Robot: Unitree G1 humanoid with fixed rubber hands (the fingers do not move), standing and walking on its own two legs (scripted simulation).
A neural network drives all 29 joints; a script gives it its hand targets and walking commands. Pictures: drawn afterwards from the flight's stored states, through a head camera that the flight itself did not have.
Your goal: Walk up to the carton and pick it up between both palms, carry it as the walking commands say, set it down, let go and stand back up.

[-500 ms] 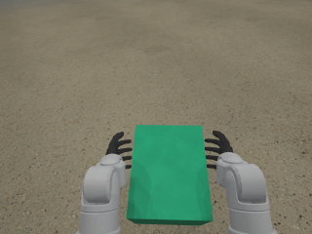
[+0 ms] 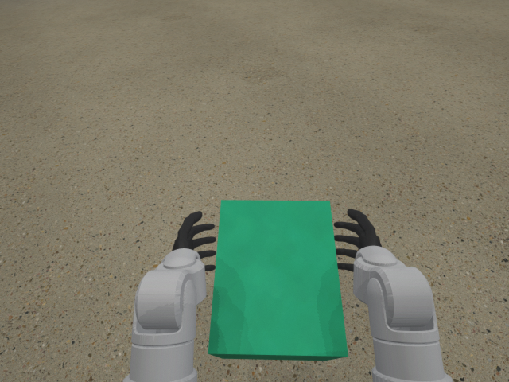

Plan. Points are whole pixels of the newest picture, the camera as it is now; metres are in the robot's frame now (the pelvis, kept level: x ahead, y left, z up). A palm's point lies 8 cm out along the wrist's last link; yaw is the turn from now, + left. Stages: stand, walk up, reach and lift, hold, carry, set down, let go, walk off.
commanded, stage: carry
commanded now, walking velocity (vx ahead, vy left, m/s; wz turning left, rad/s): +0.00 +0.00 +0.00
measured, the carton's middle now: (274, 282) +0.30 +0.00 +0.01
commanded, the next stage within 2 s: none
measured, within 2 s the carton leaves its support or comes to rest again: neither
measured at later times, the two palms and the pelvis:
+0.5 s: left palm (180, 255) +0.29 +0.14 +0.10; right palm (358, 256) +0.29 -0.12 +0.10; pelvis +0.01 +0.01 +0.00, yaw -1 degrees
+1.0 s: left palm (181, 255) +0.29 +0.14 +0.10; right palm (361, 258) +0.28 -0.12 +0.10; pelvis +0.01 +0.01 +0.00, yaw -1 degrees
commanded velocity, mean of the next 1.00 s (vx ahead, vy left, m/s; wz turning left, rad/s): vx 0.00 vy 0.00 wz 0.00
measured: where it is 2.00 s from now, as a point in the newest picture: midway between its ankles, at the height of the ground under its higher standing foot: outside the picture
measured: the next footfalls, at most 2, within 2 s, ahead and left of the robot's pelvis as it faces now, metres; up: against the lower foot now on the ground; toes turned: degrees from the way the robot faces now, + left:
none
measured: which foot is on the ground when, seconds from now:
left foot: down 0.00-1.00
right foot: down 0.00-1.00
